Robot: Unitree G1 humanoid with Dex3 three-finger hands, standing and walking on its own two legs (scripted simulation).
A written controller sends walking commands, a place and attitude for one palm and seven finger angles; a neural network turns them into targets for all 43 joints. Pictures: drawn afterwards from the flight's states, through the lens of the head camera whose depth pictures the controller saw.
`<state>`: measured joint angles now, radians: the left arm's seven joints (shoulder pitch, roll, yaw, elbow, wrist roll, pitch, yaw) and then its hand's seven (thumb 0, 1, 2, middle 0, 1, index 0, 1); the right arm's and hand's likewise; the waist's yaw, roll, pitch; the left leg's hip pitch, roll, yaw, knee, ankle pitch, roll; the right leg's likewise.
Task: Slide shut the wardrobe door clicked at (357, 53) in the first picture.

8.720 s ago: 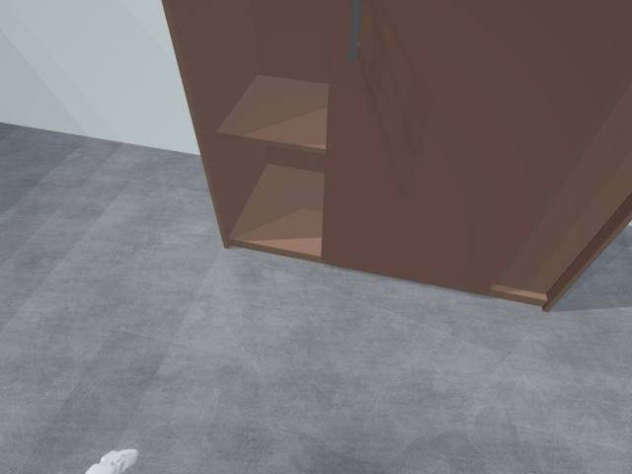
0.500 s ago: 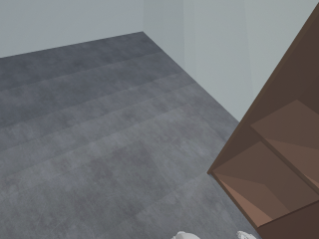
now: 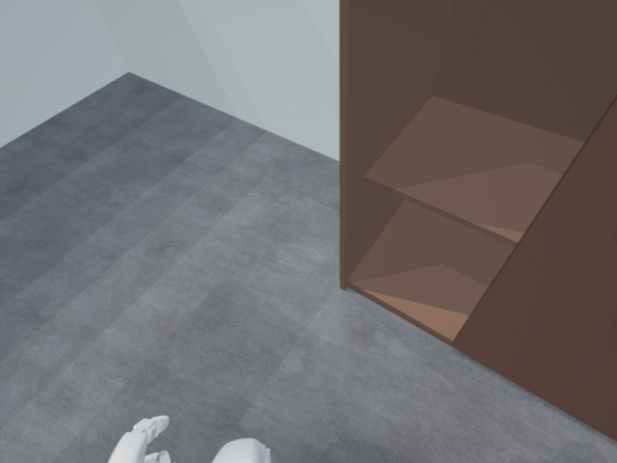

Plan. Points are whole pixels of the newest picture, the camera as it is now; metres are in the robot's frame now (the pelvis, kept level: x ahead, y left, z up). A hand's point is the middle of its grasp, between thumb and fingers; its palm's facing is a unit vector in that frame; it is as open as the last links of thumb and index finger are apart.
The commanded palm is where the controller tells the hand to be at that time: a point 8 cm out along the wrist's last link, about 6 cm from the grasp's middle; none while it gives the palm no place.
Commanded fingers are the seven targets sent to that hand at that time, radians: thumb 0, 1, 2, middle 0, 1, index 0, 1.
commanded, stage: turn to face it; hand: right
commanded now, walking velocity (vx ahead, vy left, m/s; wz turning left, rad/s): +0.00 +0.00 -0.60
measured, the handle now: out of the picture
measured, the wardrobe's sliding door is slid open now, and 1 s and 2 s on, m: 0.40 0.40 0.40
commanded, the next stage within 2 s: take the last steps up to it in 0.70 s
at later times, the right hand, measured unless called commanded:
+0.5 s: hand out of the picture +0.11 -0.19 -0.13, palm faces +0.25 +0.92 -0.29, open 7.4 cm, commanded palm none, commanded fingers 0.00 -0.90 -0.90 0.20 0.30 0.20 0.30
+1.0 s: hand out of the picture -0.14 -0.16 -0.18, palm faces +0.53 +0.82 -0.23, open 7.4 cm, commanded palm none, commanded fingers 0.00 -0.90 -0.90 0.20 0.30 0.20 0.30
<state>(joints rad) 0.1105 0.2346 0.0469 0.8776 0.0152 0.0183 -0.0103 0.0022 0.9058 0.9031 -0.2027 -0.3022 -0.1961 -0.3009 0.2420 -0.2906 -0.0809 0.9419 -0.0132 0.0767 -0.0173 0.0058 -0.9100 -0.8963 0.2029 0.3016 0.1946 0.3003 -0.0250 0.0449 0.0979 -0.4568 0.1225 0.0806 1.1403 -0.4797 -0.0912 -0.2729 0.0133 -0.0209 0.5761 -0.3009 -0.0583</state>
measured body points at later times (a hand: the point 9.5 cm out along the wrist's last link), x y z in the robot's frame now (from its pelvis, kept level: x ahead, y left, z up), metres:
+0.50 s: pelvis +0.00 +0.04 +0.00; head +0.03 +0.07 +0.44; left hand +0.07 +0.29 -0.17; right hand +0.09 -0.23 -0.11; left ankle +0.03 +0.15 -0.74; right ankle +0.00 -0.08 -0.72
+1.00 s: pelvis -0.02 +0.02 +0.00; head -0.03 -0.01 +0.45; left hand +0.18 +0.19 -0.13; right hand -0.17 -0.20 -0.16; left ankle +0.02 +0.14 -0.71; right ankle -0.10 -0.05 -0.73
